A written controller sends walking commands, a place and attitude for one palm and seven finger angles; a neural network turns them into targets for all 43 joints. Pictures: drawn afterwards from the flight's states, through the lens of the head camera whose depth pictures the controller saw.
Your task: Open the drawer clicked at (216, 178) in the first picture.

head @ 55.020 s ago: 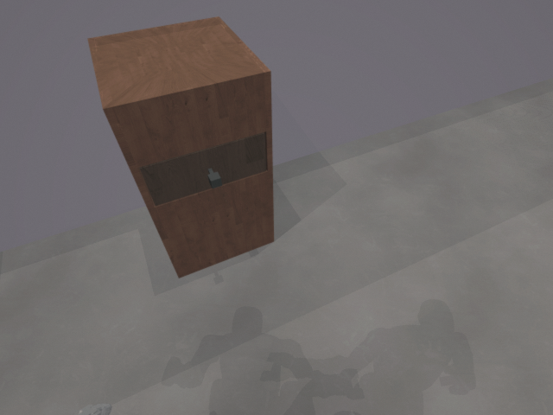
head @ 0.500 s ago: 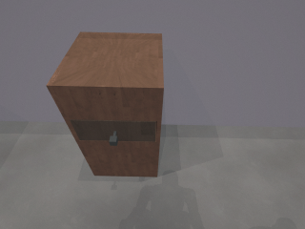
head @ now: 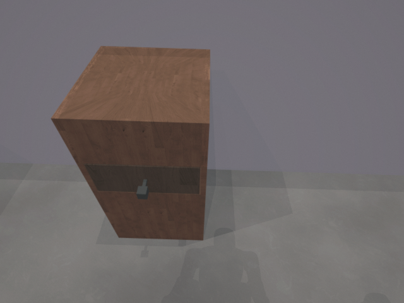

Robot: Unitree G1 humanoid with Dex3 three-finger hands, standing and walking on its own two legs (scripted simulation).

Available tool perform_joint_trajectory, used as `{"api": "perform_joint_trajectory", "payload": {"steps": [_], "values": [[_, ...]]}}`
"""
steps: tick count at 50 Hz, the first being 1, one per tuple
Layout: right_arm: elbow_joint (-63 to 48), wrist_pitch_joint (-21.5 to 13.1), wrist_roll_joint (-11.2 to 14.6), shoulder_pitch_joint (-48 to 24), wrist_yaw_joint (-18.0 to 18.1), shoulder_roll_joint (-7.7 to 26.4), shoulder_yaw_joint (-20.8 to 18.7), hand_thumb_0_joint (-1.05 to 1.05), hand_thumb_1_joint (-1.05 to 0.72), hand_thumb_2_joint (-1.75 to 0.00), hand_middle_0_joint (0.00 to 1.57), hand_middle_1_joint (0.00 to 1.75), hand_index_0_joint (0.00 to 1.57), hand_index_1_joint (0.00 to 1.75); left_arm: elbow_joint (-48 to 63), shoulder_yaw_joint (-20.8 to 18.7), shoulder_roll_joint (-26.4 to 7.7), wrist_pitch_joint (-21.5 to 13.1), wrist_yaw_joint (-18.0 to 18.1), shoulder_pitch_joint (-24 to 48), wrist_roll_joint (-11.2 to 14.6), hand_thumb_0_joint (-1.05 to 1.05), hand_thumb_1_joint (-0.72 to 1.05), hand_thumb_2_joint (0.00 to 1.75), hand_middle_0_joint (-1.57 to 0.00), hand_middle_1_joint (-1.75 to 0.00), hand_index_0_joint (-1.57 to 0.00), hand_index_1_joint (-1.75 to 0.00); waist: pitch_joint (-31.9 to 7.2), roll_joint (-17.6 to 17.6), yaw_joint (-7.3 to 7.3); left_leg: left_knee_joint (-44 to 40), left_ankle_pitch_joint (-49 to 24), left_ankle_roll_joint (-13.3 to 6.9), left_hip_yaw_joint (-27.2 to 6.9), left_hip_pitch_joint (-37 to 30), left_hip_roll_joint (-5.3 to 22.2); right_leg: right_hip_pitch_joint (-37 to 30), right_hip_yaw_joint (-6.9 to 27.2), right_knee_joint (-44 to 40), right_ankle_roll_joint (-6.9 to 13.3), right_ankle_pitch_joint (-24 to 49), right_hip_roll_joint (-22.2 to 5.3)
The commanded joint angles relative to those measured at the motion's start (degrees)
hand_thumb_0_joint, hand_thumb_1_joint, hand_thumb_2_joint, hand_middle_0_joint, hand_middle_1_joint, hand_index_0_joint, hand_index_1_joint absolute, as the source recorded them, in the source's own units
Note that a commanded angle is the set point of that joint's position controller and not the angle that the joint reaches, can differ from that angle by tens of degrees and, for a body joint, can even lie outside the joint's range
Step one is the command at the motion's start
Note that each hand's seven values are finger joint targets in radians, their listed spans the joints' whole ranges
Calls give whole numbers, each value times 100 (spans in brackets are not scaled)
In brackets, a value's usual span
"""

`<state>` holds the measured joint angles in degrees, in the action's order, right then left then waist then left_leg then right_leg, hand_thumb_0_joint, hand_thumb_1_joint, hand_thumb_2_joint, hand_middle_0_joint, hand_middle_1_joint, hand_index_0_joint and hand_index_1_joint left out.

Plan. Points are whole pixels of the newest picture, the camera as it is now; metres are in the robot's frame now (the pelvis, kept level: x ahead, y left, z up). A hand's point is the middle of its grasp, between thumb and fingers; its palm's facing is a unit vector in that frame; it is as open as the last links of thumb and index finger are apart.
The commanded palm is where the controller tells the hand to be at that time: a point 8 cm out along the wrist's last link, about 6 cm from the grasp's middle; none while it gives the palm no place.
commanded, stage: look again from close up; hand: left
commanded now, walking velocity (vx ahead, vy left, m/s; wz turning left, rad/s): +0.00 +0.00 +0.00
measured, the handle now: (143, 188) +0.52 +0.24 -0.25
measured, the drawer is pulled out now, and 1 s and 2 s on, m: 0.00 0.00 0.00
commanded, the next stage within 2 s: raise the hand with hooked fingers in 0.02 s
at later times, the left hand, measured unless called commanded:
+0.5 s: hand (122, 290) +0.16 +0.17 -0.06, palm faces -0.08 -0.20 -0.98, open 8.3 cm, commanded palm +0.14 +0.21 -0.02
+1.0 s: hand (108, 254) +0.21 +0.20 -0.01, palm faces -0.02 -0.10 -0.99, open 11.3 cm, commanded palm +0.19 +0.21 +0.05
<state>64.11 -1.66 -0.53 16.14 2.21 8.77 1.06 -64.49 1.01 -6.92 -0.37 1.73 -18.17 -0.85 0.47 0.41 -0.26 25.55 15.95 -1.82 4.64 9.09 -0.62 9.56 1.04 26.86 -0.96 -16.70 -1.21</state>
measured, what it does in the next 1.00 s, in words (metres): stands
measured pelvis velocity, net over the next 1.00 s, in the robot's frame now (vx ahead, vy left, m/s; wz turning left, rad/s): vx -0.01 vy -0.04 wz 0.03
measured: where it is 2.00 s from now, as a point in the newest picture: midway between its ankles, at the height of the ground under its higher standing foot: outside the picture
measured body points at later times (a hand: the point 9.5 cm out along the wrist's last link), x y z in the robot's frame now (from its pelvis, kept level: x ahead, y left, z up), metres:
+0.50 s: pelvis -0.03 -0.03 -0.04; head +0.00 -0.06 +0.41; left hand +0.16 +0.18 -0.01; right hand +0.21 -0.28 -0.10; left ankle -0.02 +0.10 -0.74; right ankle -0.03 -0.13 -0.74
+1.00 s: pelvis -0.01 -0.04 -0.03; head +0.02 -0.07 +0.42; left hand +0.21 +0.20 +0.04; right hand +0.17 -0.25 -0.15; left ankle -0.02 +0.10 -0.74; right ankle -0.03 -0.13 -0.74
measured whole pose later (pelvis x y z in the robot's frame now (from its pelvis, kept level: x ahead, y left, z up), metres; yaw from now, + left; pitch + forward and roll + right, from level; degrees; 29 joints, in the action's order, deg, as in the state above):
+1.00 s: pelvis -0.01 -0.04 -0.03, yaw +1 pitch +8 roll +1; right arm 34.1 5.1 -3.0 9.7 0.5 12.2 0.5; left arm -0.4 2.0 -21.7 -1.9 17.8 -16.3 -58.0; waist -4.2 -2.6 -2.8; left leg 41.2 21.0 1.0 2.4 27.9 1.4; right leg 28.5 -1.0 43.9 2.3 -23.2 0.5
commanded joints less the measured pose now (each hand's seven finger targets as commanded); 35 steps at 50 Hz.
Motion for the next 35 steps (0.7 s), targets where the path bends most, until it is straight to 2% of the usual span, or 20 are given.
{"api": "perform_joint_trajectory", "payload": {"steps": [1, 5, 6, 7, 8, 9, 10, 11, 12, 13, 15, 16, 17, 19, 21, 25, 28, 29, 32, 35], "values": [[-93, -52, -1, 391, 10, 503, -89, 0, -90, -90, 20, 30, 20, 30, 108, -93, -553, -90, 50, -390, 22, 0, 90, 90, -20, -30, -20, -30, 288, -65, 7, -443, -1475, -91, -583, -29, 674, 234, 276, -393, 257, 1398, -386], [-82, -27, -3, 419, 4, 473, -80, 0, -90, -90, 20, 30, 20, 30, 115, -89, -550, -90, 43, -362, 24, 0, 90, 90, -20, -30, -20, -30, 392, 47, 15, -494, -1251, -69, -590, 54, 665, 243, 298, -455, 272, 1332, -375], [-527, -55, 56, -190, -74, 723, -148, 0, -90, -90, 20, 30, 20, 30, 8, -132, -860, -219, 281, -686, -60, 0, 90, 90, -20, -30, -20, -30, 679, 416, -171, 733, -1640, 153, -449, 623, 713, 402, 587, -507, 158, 3364, -737], [-2446, -841, 360, -18, 214, 1519, -174, 0, -90, -90, 20, 30, 20, 30, 8749, 51, -2466, -1156, 313, 3776, -715, 0, 88, 89, -20, -32, -20, -32, -2246, -1126, 349, -161, -2551, -83, -405, -972, 144, -110, 525, 226, 382, 2769, -57], [-2202, -1364, 288, -542, 462, 1131, -235, 0, -90, -90, 20, 30, 20, 30, 7215, -185, -2172, -699, 766, 1324, -902, 0, 85, 88, -20, -33, -20, -33, -2196, -1905, -100, -8, -3417, -26, -440, -1507, 378, 412, 65, 557, 430, 1289, 80], [-2161, -1549, 426, -558, 450, 891, -339, 0, -90, -90, 20, 30, 20, 30, 6584, 336, -1097, 221, 1058, -86, -891, 0, 83, 87, -21, -34, -21, -34, -1332, -1369, 54, -179, -2959, 159, -523, -592, 425, 980, -256, 719, 308, 235, 147], [-2136, -1604, 389, -491, 411, 903, -306, 0, -90, -90, 20, 30, 20, 30, 6560, 691, -555, 366, 1087, -141, -1197, 0, 81, 86, -21, -36, -21, -36, -752, -796, 130, -9, -2446, 102, -502, -135, 394, 1090, -389, 596, 264, 400, 139], [-2486, -1639, 292, -782, 342, 1146, -342, 0, -90, -90, 20, 30, 20, 30, 6952, 682, -897, 314, 1216, 216, -1687, 0, 78, 85, -21, -37, -21, -37, -183, -639, 191, 181, -1579, 78, -612, 368, 245, 1398, -284, 448, 313, 504, 183], [-2567, -1562, 95, -706, 313, 1310, -359, 0, -90, -90, 20, 30, 20, 30, 6883, 485, -1290, 292, 1414, 142, -2400, 0, 76, 84, -21, -39, -21, -39, -504, -228, 280, 417, -1170, 19, -632, 610, 158, 1636, -243, 514, 354, 421, 241], [-2782, -1425, -39, -767, 255, 1259, -360, 0, -90, -90, 20, 30, 20, 30, 6501, 587, -1169, 313, 1573, -177, -3022, 0, 74, 83, -21, -40, -21, -40, -389, 331, 254, 680, -954, 3, -615, 950, 86, 1974, -288, 595, 368, 198, 287], [-3252, -1051, -201, -897, 63, 1243, -521, 0, -90, -90, 20, 30, 20, 30, 5934, 389, -1200, 297, 1881, -1050, -4259, 0, 69, 81, -22, -43, -22, -43, -738, 802, -138, 988, -634, 106, -458, 1389, -73, 2086, -90, 694, 431, -522, 343], [-3467, -816, -271, -1101, -42, 1230, -551, 0, -90, -90, 20, 30, 20, 30, 5651, 503, -1016, 257, 1985, -1710, -4728, 0, 67, 80, -22, -45, -22, -45, -523, 1023, -347, 1051, -468, 129, -407, 1736, -111, 2152, 64, 702, 483, -583, 357], [-3586, -567, -295, -1199, -163, 1211, -564, 0, -90, -90, 20, 30, 20, 30, 5496, 547, -925, 177, 2048, -1929, -5117, 0, 64, 79, -22, -47, -22, -47, -403, 1314, -435, 1129, -349, 139, -391, 2040, -110, 2181, 189, 765, 524, -470, 328], [-3863, -217, -229, -1443, -372, 1129, -554, 0, -90, -90, 20, 30, 20, 30, 5700, 265, -1148, -114, 2128, -2139, -5592, 0, 60, 77, -22, -50, -22, -50, -693, 1312, -726, 1275, -506, 144, -307, 2316, -154, 1821, 457, 968, 584, 303, 263], [-4104, -20, -203, -1649, -463, 1062, -485, 0, -90, -90, 20, 30, 20, 30, 6242, -58, -1583, -367, 2278, -1824, -5931, 0, 55, 75, -22, -53, -22, -53, -1067, 914, -832, 1411, -523, 129, -250, 2476, -205, 1683, 551, 1231, 574, 644, 187], [-4342, 260, -398, -1627, -507, 988, -533, 0, -90, -90, 20, 30, 20, 30, 7450, -652, -2273, -553, 2899, -281, -6522, 0, 46, 71, -23, -58, -23, -58, -1679, 109, -630, 2001, -510, 78, -292, 2118, -284, 2424, 936, 1487, 566, 305, 188], [-4355, 355, -409, -1648, -449, 965, -562, 0, -90, -90, 20, 30, 20, 30, 7953, -687, -2314, -610, 3198, 638, -6438, 0, 39, 68, -24, -63, -24, -63, -2131, -359, -333, 2484, -445, 16, -401, 1732, -262, 2928, 1004, 1642, 545, 243, 150], [-4295, 365, -434, -1638, -410, 947, -548, 0, -90, -90, 20, 30, 20, 30, 8145, -658, -2362, -611, 3230, 1118, -6378, 0, 36, 67, -24, -64, -24, -64, -2142, -219, -164, 2626, -338, -11, -464, 1729, -258, 3075, 1056, 1609, 500, 90, 152], [-4261, 332, -391, -1692, -328, 979, -502, 0, -90, -90, 20, 30, 20, 30, 7861, -399, -2208, -486, 3091, 1099, -6143, 0, 29, 64, -24, -69, -24, -69, -2054, -367, -47, 2618, -190, -49, -434, 1789, -238, 2960, 780, 1567, 435, 126, 165], [-4195, 381, -318, -1749, -225, 954, -412, 0, -90, -90, 20, 30, 20, 30, 7489, -161, -2113, -84, 2690, 1015, -5902, 0, 22, 61, -25, -74, -25, -74, -1815, 18, -37, 2306, -221, -79, -395, 1981, -227, 2293, 602, 1346, 338, 549, 179]]}}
